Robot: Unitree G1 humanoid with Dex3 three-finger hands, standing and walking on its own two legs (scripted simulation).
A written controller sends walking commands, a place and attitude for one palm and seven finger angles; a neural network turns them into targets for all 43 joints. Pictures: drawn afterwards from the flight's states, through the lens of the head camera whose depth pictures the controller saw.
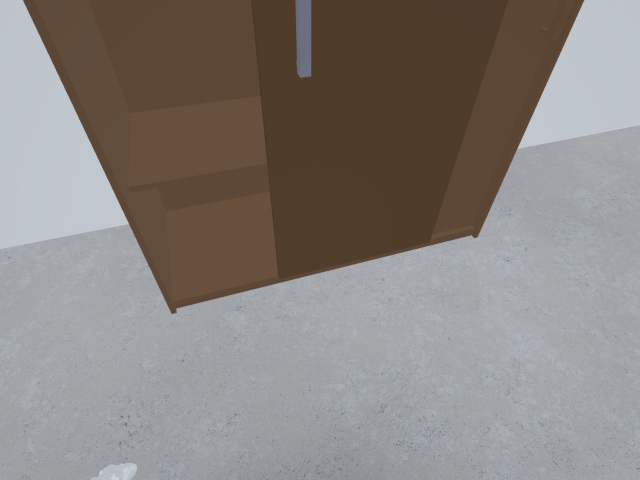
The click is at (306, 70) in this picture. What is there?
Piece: wardrobe's sliding door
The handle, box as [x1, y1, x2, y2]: [295, 0, 310, 77]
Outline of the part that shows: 295,0 297,72 300,77 310,76 310,0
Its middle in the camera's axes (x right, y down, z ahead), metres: -0.04 -0.50 +0.82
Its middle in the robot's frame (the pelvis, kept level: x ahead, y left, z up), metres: +0.97 +0.10 +0.23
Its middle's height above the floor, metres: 1.00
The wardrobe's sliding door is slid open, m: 0.40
